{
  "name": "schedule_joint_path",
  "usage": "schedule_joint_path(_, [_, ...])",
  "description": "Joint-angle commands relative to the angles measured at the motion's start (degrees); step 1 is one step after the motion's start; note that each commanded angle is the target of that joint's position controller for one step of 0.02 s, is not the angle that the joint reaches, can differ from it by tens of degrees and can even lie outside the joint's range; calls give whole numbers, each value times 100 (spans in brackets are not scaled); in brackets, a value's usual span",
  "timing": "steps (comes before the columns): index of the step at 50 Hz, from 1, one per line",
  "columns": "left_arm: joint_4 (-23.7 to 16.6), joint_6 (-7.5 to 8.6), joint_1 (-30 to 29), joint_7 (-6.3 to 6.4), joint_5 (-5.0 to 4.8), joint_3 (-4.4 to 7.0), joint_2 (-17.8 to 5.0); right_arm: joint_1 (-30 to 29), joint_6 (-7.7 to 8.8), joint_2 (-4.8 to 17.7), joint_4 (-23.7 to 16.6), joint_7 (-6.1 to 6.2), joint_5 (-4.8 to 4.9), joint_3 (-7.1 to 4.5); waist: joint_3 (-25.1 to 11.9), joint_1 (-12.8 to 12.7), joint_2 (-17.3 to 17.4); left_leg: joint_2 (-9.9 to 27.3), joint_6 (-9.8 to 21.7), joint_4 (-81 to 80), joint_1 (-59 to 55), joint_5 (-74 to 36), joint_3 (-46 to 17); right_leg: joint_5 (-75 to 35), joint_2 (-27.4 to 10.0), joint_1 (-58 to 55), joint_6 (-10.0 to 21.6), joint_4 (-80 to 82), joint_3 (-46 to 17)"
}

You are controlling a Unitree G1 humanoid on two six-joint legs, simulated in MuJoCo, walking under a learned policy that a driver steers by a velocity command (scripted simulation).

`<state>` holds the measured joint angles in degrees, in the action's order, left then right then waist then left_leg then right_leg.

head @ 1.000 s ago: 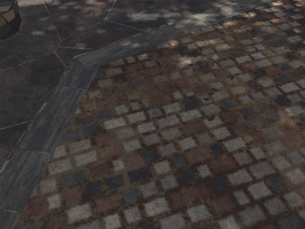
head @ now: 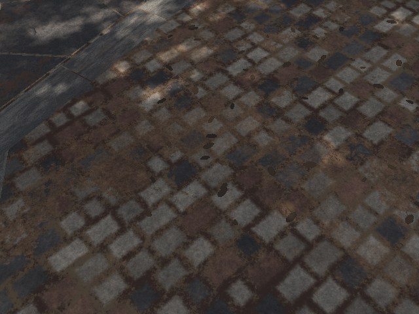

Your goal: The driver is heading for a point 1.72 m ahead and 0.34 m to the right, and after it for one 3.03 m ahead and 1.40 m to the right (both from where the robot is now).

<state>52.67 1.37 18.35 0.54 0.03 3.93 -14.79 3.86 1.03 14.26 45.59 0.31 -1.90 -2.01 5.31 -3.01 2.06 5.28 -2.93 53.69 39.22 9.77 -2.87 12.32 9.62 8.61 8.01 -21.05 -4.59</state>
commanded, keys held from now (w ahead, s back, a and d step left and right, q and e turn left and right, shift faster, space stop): e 0.40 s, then no key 0.60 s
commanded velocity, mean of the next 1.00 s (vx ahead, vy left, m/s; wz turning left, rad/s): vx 0.04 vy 0.00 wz -0.36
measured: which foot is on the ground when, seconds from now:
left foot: up 0.00-0.18, down 0.20-0.66, up 0.68-0.92, down 0.94-1.00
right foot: down 0.00-0.22, up 0.24-0.64, down 0.66-1.00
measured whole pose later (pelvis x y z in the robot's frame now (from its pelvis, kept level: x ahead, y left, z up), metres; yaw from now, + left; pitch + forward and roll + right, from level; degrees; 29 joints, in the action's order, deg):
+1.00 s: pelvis +0.09 +0.03 +0.00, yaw -20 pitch -1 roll +0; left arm 48.5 0.1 9.8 1.3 0.6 -0.6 -11.7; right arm 15.3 -1.8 13.8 50.1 1.1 -0.6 -1.1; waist 1.4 0.9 0.8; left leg 0.9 -0.9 24.5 8.7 14.2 -0.2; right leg 12.7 3.3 10.1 2.7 -24.8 -1.0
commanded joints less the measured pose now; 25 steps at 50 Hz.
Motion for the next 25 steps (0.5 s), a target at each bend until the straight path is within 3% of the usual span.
schedule_joint_path(1, [-306, -61, 483, 91, 16, 182, -852, -79, -21, 476, -415, 15, 45, -55, -764, -41, -621, -282, -3, -355, -133, -295, 218, -4911, -1455, -708, 88, -186, -1030])
schedule_joint_path(6, [-489, -174, 511, 160, 119, 234, -952, -306, 50, 665, -595, 65, 104, -13, -635, -97, -673, -544, 173, -1214, -325, 178, 0, -5028, -1598, -1150, 175, -738, -1626])
schedule_joint_path(8, [-655, -180, 145, 144, 124, 259, -1039, 154, 107, 774, -508, 104, 127, -28, -666, 168, -737, -691, 333, -1950, -1246, 318, -49, -4846, -1440, -804, 38, -1046, -1793])
schedule_joint_path(9, [-745, -150, -113, 110, 77, 264, -1077, 555, 151, 834, -422, 140, 103, -48, -730, 424, -738, -771, 432, -2634, -2017, -8, 0, -4696, -1213, -503, -128, -1369, -1802])
schedule_joint_path(10, [-881, -85, -346, 63, -23, 230, -996, 1113, 236, 979, -339, 197, 45, -94, -1009, 745, -461, -296, 616, -3216, -3210, -1230, -346, -3992, -933, 68, -362, -2152, -1678])
schedule_joint_path(11, [-1081, -41, 12, 60, -97, 112, -540, 1398, 228, 1411, -434, 280, 59, -157, -1741, 586, 692, 1416, 1033, -2949, -4524, -3852, -1686, -255, -354, 898, -578, -3660, -850])
schedule_joint_path(12, [-1032, -156, 719, 106, -46, 209, -777, 1201, 72, 1423, -510, 245, 203, -180, -2370, 211, 1552, 2257, 1968, -3003, -4601, -5118, -3118, 2894, 325, 1514, -645, -4709, -212])
schedule_joint_path(13, [-771, -274, 776, 133, 161, 244, -1007, 935, -9, 986, -626, 198, 226, -96, -1791, 68, 500, 2094, 1979, -3069, -4015, -4337, -2692, 2541, -173, 1746, -702, -5265, -275])
schedule_joint_path(14, [-760, -342, 377, 70, 206, 260, -1016, 675, -45, 653, -697, 211, 215, -5, -1216, 128, 66, 1633, 1803, -3222, -3443, -3441, -1910, 2123, -324, 1789, -781, -5293, -187])
schedule_joint_path(15, [-818, -418, 218, 11, 164, 257, -924, 401, -103, 570, -758, 224, 141, 33, -915, 35, 69, 1236, 1558, -3474, -3051, -2421, -1362, 1819, -470, 1777, -864, -5146, -114])
schedule_joint_path(17, [-887, -540, 135, -109, 114, 211, -814, 312, -112, 739, -760, 245, 28, -18, -686, 53, 592, 807, 1454, -3699, -2602, -1797, -683, 1364, -529, 1686, -994, -5134, 76])
schedule_joint_path(19, [-973, -566, 58, -160, 58, 196, -800, 441, -76, 789, -740, 216, 13, -53, -811, 85, 591, 813, 1523, -3732, -2654, -1769, -422, 1226, -514, 1691, -1038, -5000, 149])
schedule_joint_path(25, [-1209, -622, -437, -219, 111, 46, -594, 710, -81, 905, -632, 140, 17, -131, -826, 265, 614, 974, 1610, -3898, -2723, -376, -324, 1291, -708, 1516, -950, -3499, 243])
Keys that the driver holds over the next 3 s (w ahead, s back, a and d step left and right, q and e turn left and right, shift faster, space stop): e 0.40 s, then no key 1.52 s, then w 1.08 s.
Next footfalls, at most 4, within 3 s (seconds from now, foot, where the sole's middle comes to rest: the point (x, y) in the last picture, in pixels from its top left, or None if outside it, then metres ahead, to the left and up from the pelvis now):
0.20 left None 0.23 0.11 -0.78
0.66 right None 0.09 -0.07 -0.78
0.94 left None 0.15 0.14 -0.78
2.68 left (259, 284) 0.52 -0.06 -0.78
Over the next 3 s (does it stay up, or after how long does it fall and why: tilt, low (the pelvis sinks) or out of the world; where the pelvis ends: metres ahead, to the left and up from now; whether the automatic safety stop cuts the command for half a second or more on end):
stays up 0.50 -0.11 0.00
